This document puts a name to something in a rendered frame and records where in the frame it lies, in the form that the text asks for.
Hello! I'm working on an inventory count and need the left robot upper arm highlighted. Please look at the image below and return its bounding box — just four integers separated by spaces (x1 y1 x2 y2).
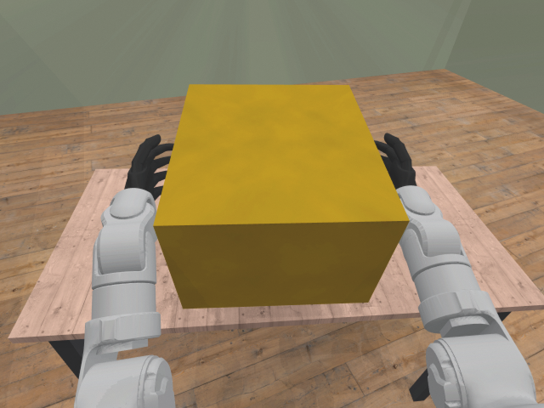
76 355 176 408

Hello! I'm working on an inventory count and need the robot right forearm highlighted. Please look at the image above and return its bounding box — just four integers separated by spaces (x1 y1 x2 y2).
396 185 536 401

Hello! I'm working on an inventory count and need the robot left hand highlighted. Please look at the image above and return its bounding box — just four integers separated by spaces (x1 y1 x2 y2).
124 134 174 200

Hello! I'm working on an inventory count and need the robot left forearm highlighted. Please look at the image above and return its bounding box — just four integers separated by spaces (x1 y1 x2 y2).
74 188 161 408

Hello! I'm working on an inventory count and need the carton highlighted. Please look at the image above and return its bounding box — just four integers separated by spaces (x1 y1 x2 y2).
153 84 410 309

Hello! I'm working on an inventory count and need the table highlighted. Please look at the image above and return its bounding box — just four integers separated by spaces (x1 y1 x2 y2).
8 166 544 401

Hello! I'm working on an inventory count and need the robot right hand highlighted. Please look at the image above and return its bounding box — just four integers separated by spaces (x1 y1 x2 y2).
374 133 417 190

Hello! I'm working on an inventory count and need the right robot upper arm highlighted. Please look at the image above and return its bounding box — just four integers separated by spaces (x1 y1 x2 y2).
426 334 544 408

